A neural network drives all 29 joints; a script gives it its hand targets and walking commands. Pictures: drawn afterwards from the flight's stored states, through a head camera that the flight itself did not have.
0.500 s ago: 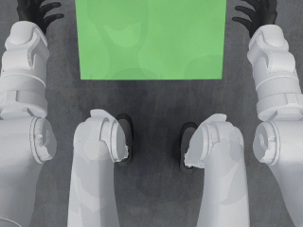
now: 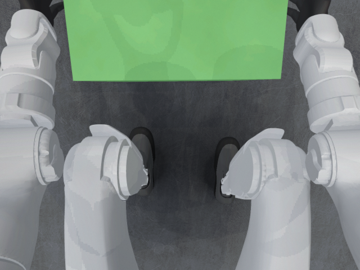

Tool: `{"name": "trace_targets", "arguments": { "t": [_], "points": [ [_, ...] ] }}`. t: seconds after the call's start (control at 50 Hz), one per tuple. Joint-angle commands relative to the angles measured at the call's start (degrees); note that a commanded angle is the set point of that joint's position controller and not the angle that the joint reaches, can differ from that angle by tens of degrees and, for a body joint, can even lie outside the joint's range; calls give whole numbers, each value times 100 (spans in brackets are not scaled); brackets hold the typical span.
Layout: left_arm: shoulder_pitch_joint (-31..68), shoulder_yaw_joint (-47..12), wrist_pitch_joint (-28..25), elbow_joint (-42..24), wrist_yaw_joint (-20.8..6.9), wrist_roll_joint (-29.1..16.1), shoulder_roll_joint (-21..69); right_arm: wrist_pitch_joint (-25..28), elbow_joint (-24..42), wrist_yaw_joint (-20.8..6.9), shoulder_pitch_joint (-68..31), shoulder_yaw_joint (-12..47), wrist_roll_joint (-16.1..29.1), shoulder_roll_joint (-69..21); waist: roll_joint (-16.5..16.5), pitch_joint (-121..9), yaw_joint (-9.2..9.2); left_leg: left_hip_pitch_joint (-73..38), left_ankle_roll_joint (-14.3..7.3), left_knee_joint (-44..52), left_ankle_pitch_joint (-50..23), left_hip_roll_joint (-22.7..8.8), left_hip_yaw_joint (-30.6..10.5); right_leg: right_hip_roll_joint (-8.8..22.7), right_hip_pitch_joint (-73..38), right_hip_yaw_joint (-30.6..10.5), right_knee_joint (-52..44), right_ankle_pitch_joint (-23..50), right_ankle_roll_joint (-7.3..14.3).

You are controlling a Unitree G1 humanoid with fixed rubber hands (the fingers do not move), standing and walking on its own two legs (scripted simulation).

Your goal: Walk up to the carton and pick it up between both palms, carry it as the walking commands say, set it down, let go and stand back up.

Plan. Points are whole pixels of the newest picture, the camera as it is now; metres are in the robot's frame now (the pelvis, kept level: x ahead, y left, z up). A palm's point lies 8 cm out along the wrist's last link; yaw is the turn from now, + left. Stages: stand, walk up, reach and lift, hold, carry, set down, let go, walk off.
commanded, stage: reach and lift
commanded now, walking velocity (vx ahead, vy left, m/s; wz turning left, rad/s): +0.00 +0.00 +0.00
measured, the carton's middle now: (176, 36) +0.49 +0.04 -0.22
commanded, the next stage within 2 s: none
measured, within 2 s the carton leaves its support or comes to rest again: leaves its support in 1.42 s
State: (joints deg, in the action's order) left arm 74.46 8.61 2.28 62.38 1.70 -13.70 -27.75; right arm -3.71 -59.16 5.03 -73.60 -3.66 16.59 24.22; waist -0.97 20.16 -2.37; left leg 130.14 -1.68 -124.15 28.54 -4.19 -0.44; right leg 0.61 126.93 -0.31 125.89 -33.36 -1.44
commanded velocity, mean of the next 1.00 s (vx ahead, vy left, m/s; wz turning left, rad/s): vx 0.00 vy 0.00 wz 0.00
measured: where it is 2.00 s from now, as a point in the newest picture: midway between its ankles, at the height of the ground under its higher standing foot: (184, 176)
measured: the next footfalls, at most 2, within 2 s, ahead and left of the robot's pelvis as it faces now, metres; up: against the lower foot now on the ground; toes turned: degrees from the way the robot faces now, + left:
none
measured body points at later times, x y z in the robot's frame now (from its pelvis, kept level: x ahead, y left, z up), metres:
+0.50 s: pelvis +0.00 +0.00 +0.01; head +0.36 +0.03 +0.27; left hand +0.52 +0.25 -0.17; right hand +0.54 -0.15 -0.17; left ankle +0.13 +0.12 -0.34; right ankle +0.12 -0.13 -0.34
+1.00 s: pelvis +0.00 +0.00 +0.01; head +0.36 +0.03 +0.27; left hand +0.52 +0.24 -0.17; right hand +0.54 -0.15 -0.17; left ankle +0.13 +0.12 -0.34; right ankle +0.12 -0.13 -0.34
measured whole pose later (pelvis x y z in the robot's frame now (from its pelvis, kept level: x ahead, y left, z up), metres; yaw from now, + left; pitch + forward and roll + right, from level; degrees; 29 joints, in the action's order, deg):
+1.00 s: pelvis +0.00 +0.00 +0.01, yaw +0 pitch +38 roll -2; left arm 77.9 -1.5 -0.6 65.9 3.9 -19.3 -24.8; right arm 0.3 -64.1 6.9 -77.0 2.1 20.3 20.8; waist -1.3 17.8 -2.3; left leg 131.2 -1.6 -120.2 26.9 -3.6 -0.5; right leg 0.9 127.8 -0.1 122.0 -31.8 -1.4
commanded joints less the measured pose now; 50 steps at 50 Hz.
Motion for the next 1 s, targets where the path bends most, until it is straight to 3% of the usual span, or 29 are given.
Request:
{"name": "trace_targets", "arguments": {
  "t": [0.0,0.38,0.54,0.84,0.98],
  "points": [
    [1192,134,-109,-402,10,36,-878,111,429,9,-1216,-159,-61,759,112,-6603,-85,-3866,222,873,-1479,127,65,-141,-2499,261,-1141,965,-20],
    [1487,-181,-221,-318,180,-67,-483,251,216,174,-1511,-40,2,299,166,-6879,-73,-3953,253,984,-1582,228,79,-226,-2562,258,-1206,1135,37],
    [1572,-389,-278,-245,270,-123,-98,341,169,269,-1587,36,-44,6,185,-6920,18,-3941,265,1037,-1622,313,77,-292,-2558,268,-1258,1212,46],
    [1978,-1081,-361,-379,235,-476,997,453,347,163,-2062,706,299,-1133,150,-7111,-18,-4005,222,1177,-1718,425,12,-394,-2637,217,-1343,1347,78],
    [2439,-1466,-391,-469,91,-624,1893,491,417,-7,-2492,1088,428,-2055,134,-7201,-38,-4015,202,1213,-1704,486,2,-462,-2651,208,-1370,1364,100]
  ]
}}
